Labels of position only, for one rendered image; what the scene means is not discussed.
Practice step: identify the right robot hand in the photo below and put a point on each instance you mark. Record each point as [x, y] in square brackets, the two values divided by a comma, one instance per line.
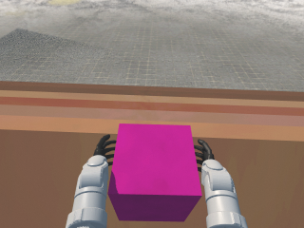
[206, 152]

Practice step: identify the robot right forearm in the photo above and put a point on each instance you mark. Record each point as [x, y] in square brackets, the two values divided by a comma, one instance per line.
[221, 197]

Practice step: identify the left robot hand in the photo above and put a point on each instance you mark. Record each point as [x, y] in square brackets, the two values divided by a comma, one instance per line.
[101, 148]

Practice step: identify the carton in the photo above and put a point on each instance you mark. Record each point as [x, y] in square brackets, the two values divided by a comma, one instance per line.
[154, 175]

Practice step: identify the robot left forearm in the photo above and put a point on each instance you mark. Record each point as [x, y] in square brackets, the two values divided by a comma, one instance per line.
[88, 209]

